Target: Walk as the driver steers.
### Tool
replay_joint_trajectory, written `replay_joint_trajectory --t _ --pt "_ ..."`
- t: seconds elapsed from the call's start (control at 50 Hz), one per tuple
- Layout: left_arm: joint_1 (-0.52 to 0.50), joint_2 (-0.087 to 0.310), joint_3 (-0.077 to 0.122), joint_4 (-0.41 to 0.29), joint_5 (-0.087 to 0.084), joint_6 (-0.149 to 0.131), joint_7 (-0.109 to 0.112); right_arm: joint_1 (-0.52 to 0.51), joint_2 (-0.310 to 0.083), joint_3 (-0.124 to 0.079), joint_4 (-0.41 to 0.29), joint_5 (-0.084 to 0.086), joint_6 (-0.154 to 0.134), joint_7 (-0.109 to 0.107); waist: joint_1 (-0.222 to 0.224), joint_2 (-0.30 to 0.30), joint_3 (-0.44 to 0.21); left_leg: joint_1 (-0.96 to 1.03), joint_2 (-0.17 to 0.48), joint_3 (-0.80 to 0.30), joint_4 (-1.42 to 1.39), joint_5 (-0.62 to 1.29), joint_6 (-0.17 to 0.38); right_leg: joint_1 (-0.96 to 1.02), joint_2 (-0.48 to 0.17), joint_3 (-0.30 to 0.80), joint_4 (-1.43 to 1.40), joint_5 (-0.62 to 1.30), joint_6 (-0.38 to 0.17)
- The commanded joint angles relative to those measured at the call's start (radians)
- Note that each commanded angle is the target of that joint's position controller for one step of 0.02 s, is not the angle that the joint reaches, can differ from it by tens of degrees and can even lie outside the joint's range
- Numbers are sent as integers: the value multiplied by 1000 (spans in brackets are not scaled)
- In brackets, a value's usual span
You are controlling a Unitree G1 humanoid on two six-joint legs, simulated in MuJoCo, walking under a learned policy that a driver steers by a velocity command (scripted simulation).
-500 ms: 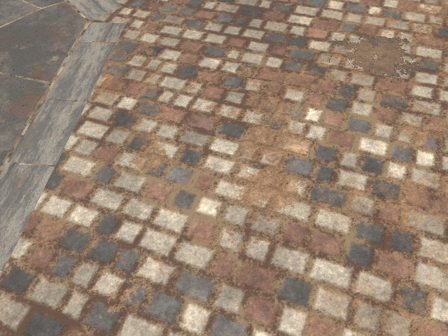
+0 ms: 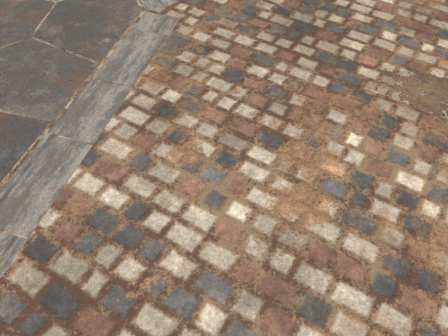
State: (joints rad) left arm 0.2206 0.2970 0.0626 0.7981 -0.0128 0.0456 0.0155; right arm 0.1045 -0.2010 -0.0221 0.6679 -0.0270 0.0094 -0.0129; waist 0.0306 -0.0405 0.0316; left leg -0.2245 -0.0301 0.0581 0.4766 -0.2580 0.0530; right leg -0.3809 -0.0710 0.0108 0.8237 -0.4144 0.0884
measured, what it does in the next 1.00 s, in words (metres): steps on the spot, turning right: right foot, then left foot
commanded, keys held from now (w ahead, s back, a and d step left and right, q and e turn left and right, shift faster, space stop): e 0.62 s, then q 0.20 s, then w+q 0.18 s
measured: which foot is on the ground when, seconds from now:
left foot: down 0.00-0.20, up 0.22-0.68, down 0.70-1.00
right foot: up 0.00-0.18, down 0.20-1.00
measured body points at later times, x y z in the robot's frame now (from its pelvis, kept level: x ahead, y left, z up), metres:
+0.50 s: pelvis -0.02 -0.04 +0.01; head +0.01 -0.08 +0.46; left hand +0.19 +0.20 -0.07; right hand +0.07 -0.36 -0.10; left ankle +0.04 +0.13 -0.67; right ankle -0.04 -0.12 -0.74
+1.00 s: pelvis +0.02 -0.02 +0.00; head +0.03 -0.02 +0.45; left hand +0.24 +0.20 -0.10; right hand +0.06 -0.30 -0.11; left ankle +0.06 +0.10 -0.74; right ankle -0.04 -0.12 -0.74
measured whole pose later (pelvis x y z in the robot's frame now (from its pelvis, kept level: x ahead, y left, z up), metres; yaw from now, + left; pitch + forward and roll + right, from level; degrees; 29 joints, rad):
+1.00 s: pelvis +0.02 -0.02 +0.00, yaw -18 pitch +0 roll -1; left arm 0.21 0.27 0.05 0.72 0.00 -0.04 0.02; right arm 0.22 -0.26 -0.03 0.74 0.02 0.00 -0.01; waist 0.01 0.01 0.00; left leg -0.24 -0.07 -0.16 0.55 -0.30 0.03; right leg -0.19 0.03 0.06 0.51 -0.34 -0.01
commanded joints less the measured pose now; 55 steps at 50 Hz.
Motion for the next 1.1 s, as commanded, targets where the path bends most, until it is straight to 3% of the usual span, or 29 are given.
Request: replay_joint_trajectory --t 0.02,0.14,0.18,0.2,0.22,0.24,0.26,0.28,0.32,0.38,0.48,0.6,0.64,0.68,0.7,0.72,0.74,0.76,0.78,0.8,0.84,0.9,0.96,1.0,1.02,1.04,1.06,1.08,1.1 --pt "-61 115 23 -98 -7 -9 4 5 -227 -73 -35 10 3 -15 -59 168 -55 95 325 -221 -133 354 205 -47 1 -15 -1 -50 -9" --pt "-16 80 21 -107 -8 -3 -13 -40 -226 -83 -20 25 19 -25 -28 151 -80 127 352 -176 -73 483 188 6 18 -62 -89 -33 -52" --pt "35 78 24 -97 -6 -5 -23 -58 -226 -87 -9 42 27 -30 9 150 -94 95 316 -110 1 426 127 112 49 -94 -284 135 -92" --pt "47 116 35 -100 3 -8 -19 -16 -208 -87 9 46 27 -30 7 81 -89 32 259 -50 98 273 49 188 33 -18 -403 319 -133" --pt "67 242 66 -116 7 -13 -1 -20 -153 -74 -19 7 20 -26 -29 -197 -107 -206 129 79 370 -27 -67 343 -186 305 -441 694 -239" --pt "87 254 64 -132 34 -28 -10 -143 -155 -70 -64 5 15 -31 44 -259 -101 -382 -18 -18 575 -442 -109 338 -336 522 -490 833 -442" --pt "75 231 55 -142 44 -50 -15 -139 -184 -81 -57 17 13 -29 42 -120 -115 -416 11 -112 705 -440 -109 344 -314 475 -496 785 -460" --pt "29 213 53 -144 32 -63 -12 -112 -191 -87 -41 29 14 -27 7 -68 -96 -435 35 -132 730 -347 -103 345 -253 385 -479 722 -404" --pt "-45 174 42 -158 -3 -61 0 -77 -210 -97 -12 20 16 -36 -24 -30 -78 -443 55 -143 675 -206 -117 342 -179 311 -473 667 -326" --pt "-29 163 36 -173 1 -47 13 -39 -185 -93 0 30 11 -31 -30 -54 -114 -381 27 -130 646 -113 -145 340 -133 276 -474 696 -323" --pt "-17 192 49 -188 0 -30 23 -70 -177 -86 -9 32 0 -31 -4 -88 -88 -341 17 -145 410 -82 -166 324 -111 329 -475 516 -319" --pt "-63 205 56 -217 2 -15 11 -51 -194 -89 -10 40 -27 -12 1 -126 -86 -200 -12 -153 227 -114 -147 236 -95 440 -440 477 -319" --pt "-89 192 51 -226 0 -10 9 -8 -201 -90 0 42 -37 -1 -13 -131 -116 -156 -6 -142 151 -99 -133 264 -99 457 -399 551 -307" --pt "-112 149 32 -228 -7 -4 16 53 -183 -84 24 36 -48 14 -45 -118 -141 -12 12 -112 -61 96 -104 234 -67 425 -345 537 -257" --pt "-70 103 15 -213 3 -8 17 47 -182 -77 21 19 -51 17 -35 -73 -145 79 68 -166 -145 237 -78 191 -28 394 -327 412 -203" --pt "1 42 -6 -194 39 -15 15 22 -217 -71 0 -4 -52 16 18 113 -164 152 233 -360 -180 428 -18 134 69 280 -198 158 -141" --pt "34 59 1 -199 39 -20 14 -45 -196 -50 3 -27 -53 19 85 244 -103 49 320 -473 -156 493 134 94 126 209 -209 -110 -89" --pt "26 99 6 -181 52 -24 17 -91 -146 -35 -7 -11 -57 24 70 222 -83 -12 305 -474 -178 352 172 147 73 174 -229 -73 -49" --pt "-7 114 13 -169 50 -30 17 -92 -152 -36 -3 2 -57 27 51 198 -66 -6 230 -418 -169 235 123 168 73 159 -304 47 -47" --pt "-49 107 14 -160 49 -32 18 -60 -197 -47 8 15 -53 25 20 186 -64 -6 176 -379 -157 151 76 199 81 150 -352 138 -47" --pt "-79 101 12 -170 43 -32 16 -8 -235 -50 24 28 -49 15 1 188 -60 -40 148 -380 -171 3 44 241 88 120 -367 167 -54" --pt "-55 84 12 -159 26 -57 12 23 -244 -49 15 34 -34 0 -5 196 -10 -84 132 -441 -211 -394 76 168 131 16 -286 -13 -81" --pt "-49 60 13 -153 15 -106 4 47 -241 -53 0 48 -29 -9 -7 194 18 -75 148 -532 -195 -434 123 125 109 27 -316 5 -100" --pt "16 68 22 -133 9 -134 -4 -1 -214 -48 -37 54 -27 -10 33 135 5 -176 92 -477 -104 -371 93 254 64 74 -390 -4 -132" --pt "85 107 35 -117 9 -143 -3 -41 -178 -39 -67 57 -32 -8 63 40 5 -304 22 -374 41 -310 48 365 -16 193 -470 -92 -175" --pt "177 169 53 -89 12 -146 -4 -62 -133 -28 -97 64 -44 -4 77 -116 8 -469 -63 -219 272 -253 -1 485 -160 420 -585 -200 -254" --pt "194 198 64 -76 14 -146 -7 -90 -168 -35 -127 63 -55 0 75 -182 79 -639 -16 -182 439 -333 -12 500 -320 599 -624 -109 -341" --pt "186 151 53 -81 15 -146 -1 -61 -196 -46 -116 63 -61 5 58 -80 89 -697 39 -210 563 -309 -15 515 -342 565 -603 -1 -359" --pt "180 124 46 -85 15 -143 5 -34 -184 -45 -102 67 -62 12 47 -39 71 -723 60 -214 614 -248 -15 547 -312 483 -599 63 -336"
Velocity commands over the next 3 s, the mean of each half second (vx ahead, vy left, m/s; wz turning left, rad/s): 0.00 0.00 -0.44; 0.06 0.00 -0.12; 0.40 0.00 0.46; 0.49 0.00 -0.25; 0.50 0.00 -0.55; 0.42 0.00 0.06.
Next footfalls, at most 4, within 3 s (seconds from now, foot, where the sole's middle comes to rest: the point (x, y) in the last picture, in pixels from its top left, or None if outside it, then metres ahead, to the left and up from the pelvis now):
0.20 right None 0.00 -0.13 -0.77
0.70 left None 0.09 0.08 -0.77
1.38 left None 0.36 0.09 -0.77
1.96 right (275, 281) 0.67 -0.14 -0.77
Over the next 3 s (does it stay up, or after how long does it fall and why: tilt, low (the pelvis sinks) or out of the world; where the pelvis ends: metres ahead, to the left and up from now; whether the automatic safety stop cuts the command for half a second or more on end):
stays up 1.02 -0.20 0.00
